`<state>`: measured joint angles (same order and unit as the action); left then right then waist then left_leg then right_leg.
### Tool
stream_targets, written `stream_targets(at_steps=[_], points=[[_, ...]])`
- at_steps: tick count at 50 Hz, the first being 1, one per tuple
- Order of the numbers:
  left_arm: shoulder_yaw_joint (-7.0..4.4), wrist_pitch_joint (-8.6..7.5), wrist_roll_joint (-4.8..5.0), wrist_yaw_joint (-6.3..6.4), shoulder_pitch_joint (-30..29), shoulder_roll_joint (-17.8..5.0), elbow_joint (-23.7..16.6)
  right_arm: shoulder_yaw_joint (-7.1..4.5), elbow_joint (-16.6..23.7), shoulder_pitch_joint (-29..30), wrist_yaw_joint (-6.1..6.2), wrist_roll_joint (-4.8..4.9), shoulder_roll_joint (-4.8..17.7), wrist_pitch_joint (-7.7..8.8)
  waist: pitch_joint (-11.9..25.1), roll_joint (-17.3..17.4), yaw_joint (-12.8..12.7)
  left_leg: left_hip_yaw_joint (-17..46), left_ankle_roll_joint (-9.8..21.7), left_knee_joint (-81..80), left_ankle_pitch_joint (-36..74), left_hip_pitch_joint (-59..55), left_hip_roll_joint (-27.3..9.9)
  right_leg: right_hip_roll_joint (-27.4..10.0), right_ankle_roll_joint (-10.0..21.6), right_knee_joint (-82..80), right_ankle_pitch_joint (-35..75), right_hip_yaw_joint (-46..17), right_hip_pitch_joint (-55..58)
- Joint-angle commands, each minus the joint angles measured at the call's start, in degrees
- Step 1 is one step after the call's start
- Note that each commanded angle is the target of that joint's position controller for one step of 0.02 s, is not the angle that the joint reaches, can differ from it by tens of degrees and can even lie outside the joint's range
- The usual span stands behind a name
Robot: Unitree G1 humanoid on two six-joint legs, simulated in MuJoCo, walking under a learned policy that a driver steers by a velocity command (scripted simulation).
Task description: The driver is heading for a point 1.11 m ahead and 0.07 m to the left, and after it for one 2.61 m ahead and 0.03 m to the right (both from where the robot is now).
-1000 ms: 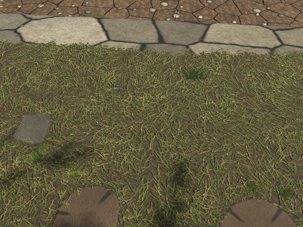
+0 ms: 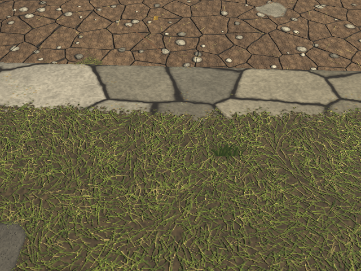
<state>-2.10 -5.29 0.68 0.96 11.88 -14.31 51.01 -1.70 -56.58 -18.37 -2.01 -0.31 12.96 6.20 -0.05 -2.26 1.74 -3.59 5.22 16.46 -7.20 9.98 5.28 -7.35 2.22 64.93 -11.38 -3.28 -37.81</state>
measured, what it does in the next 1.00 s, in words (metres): walks ahead: right foot, then left foot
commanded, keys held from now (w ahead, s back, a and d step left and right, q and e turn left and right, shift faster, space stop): w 1.00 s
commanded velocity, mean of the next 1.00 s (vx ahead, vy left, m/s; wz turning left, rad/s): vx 0.50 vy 0.00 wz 0.00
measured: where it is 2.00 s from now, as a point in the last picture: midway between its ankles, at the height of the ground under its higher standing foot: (187, 159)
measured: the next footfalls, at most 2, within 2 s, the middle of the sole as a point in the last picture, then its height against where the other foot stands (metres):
right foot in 0.30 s outside the picture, level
left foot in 0.86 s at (163, 239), level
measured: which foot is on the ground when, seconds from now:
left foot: down 0.00-0.30, up 0.32-0.84, down 0.86-1.00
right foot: up 0.00-0.28, down 0.30-0.88, up 0.90-1.00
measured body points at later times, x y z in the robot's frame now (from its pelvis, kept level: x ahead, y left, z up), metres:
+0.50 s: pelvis +0.27 -0.09 +0.00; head +0.29 -0.10 +0.45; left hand +0.32 +0.18 -0.12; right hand +0.37 -0.35 -0.14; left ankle +0.28 +0.08 -0.66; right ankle +0.29 -0.17 -0.74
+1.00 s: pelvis +0.55 -0.01 -0.01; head +0.57 +0.00 +0.44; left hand +0.58 +0.25 -0.15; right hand +0.66 -0.27 -0.13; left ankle +0.61 +0.07 -0.74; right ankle +0.45 -0.16 -0.65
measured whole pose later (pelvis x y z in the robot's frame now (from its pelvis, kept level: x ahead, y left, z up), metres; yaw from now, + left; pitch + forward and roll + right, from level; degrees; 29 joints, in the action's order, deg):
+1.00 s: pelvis +0.55 -0.01 -0.01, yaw +1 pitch +1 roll +0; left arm -2.9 -5.6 1.4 0.2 17.2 -14.6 55.2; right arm -3.1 -51.7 -9.7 -2.0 0.1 13.8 5.7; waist -1.5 -1.7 0.0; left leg -3.8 3.8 26.9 -8.5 20.1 1.9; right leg -2.8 2.9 68.2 -20.4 -1.5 -23.8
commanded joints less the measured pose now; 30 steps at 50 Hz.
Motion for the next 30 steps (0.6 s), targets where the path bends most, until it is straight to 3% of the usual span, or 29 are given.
stream_targets(at_steps=[1, 5, 10, 12, 13, 14, 15, 16, 17, 18, 19, 20, 22, 24, 26, 30], points=[[-0.74, 0.19, -0.68, 0.38, 1.9, -2.6, -2.4, -1.23, 3.2, 2.3, 1.15, 0.10, 7.6, 1.01, -3.2, 4.5, -2.6, 11.9, 9.8, -11.7, 3.5, 6.0, -16.0, -2.3, -1.5, -8.2, 9.1, -0.1, -1.1], [-0.36, -0.46, -0.14, -0.36, -7.2, -1.7, -4.8, -1.52, 2.2, -2.2, 2.00, 1.01, 9.3, 0.27, -3.1, 4.5, 0.6, 9.2, 7.4, -10.8, 4.3, 1.1, -15.2, 0.3, -2.0, -24.5, 17.1, 2.1, 0.8], [-0.20, -0.99, 0.59, -2.10, -14.0, -2.6, -7.6, -1.88, 0.4, -6.2, 2.14, 1.56, 9.9, -0.91, -4.6, 5.3, 2.6, 10.3, 6.5, -6.6, 2.6, -7.9, -18.8, 1.9, -0.8, -33.1, 12.0, 2.4, 1.0], [-0.62, -1.50, 0.60, -2.64, -12.4, -3.9, -7.8, -2.22, 0.3, -5.6, 2.25, 1.60, 10.6, -1.52, -3.8, 6.1, 1.0, 11.0, 5.5, -3.3, 5.6, -10.3, -20.1, 2.9, 0.8, -35.5, 7.4, 3.0, 4.6], [-1.24, -1.73, 0.53, -2.69, -8.9, -5.0, -7.1, -2.28, 0.5, -4.4, 2.28, 1.55, 10.9, -1.84, -2.0, 6.5, -1.3, 10.3, 4.7, 0.7, 12.6, -10.2, -19.4, 4.4, 1.8, -36.7, 5.9, 4.4, 10.0], [-2.58, -1.87, 0.45, -2.49, -0.9, -7.2, -4.6, -1.89, 0.9, -3.6, 2.26, 1.20, 9.9, -2.16, 2.6, 5.8, -5.2, 7.8, 3.3, 10.2, 21.7, -8.9, -16.4, 6.2, 3.3, -37.8, 5.5, 5.7, 20.3], [-4.12, -1.96, -0.02, -2.03, 10.9, -11.8, -1.9, -0.80, 2.3, -3.2, 2.23, 0.28, 7.5, -2.11, 11.4, 1.4, -9.5, 4.2, 1.2, 27.4, 17.1, 0.4, -12.7, -1.1, 7.0, -36.7, 6.4, -2.5, 37.5], [-5.54, -1.40, -0.55, -2.14, 17.3, -17.5, -0.3, 1.25, 2.9, -9.4, 1.71, 0.38, 0.5, -0.76, 18.7, -13.8, -7.7, 0.9, -3.2, 49.4, -7.9, 25.1, -2.4, -14.2, 15.8, -41.7, -2.6, -28.2, 59.1], [-3.96, -1.53, -0.65, -2.36, 17.4, -12.0, -0.5, 0.48, 2.1, -8.4, 1.51, 1.26, 4.4, 0.75, 20.2, -11.7, -8.4, 10.2, -2.2, 57.9, -24.0, 32.0, -3.0, -15.5, 15.8, -47.8, -5.9, -38.7, 59.8], [-2.91, -1.68, -0.42, -2.36, 12.0, -9.0, -1.4, -0.82, 3.8, -3.1, 1.29, 2.71, 9.1, 1.50, 12.4, -7.9, -7.1, 10.5, -0.9, 60.1, -19.8, 36.0, -6.4, -13.8, 12.8, -48.0, -4.1, -30.2, 52.8], [-2.21, -1.57, -0.34, -2.44, 6.1, -7.3, -2.8, -0.93, 4.7, 0.2, 1.58, 2.62, 9.3, 1.53, 8.1, -3.5, -5.2, 8.7, -0.8, 58.1, -14.1, 34.1, -9.7, -11.6, 11.3, -49.1, 1.8, -22.1, 44.5], [-1.69, -1.49, -0.54, -2.77, 2.8, -5.5, -3.3, -1.19, 4.9, 2.0, 1.93, 1.70, 8.5, 1.16, 4.7, -0.8, -3.8, 7.9, -1.0, 54.6, -10.3, 32.0, -11.4, -9.1, 10.5, -51.2, 5.8, -16.8, 37.6], [-1.20, -1.69, -1.01, -3.17, 1.6, -3.7, -2.6, -1.37, 4.5, 0.3, 2.13, 1.30, 6.2, -0.47, 2.8, -2.8, -1.1, 7.6, -1.6, 50.1, -6.3, 26.0, -13.3, -5.7, 9.6, -54.6, 9.7, -10.4, 30.7], [-1.54, -1.94, -0.96, -2.92, 3.7, -4.9, -1.1, -1.42, 4.5, 0.0, 2.27, 1.18, 5.0, -1.47, 1.5, -2.1, -0.3, 6.8, -2.5, 47.7, -4.0, 26.3, -13.4, -4.8, 10.4, -56.1, 14.8, -6.8, 29.1], [-1.92, -1.83, -0.97, -2.27, 5.9, -6.2, 0.0, -1.66, 6.0, 4.0, 2.40, 0.78, 5.2, -1.76, -0.1, -1.0, -0.9, 6.7, -3.4, 42.6, 0.3, 30.4, -13.7, -5.1, 10.8, -57.1, 18.1, -5.3, 30.2], [-1.86, -1.02, -0.65, -1.14, 8.8, -6.6, 1.3, -1.56, 8.5, 12.3, 2.03, 0.71, 4.2, -1.44, -1.8, -1.3, -2.9, 5.8, -4.2, 29.3, 10.0, 32.1, -12.9, -4.0, 9.5, -58.4, 16.5, -2.0, 32.0]])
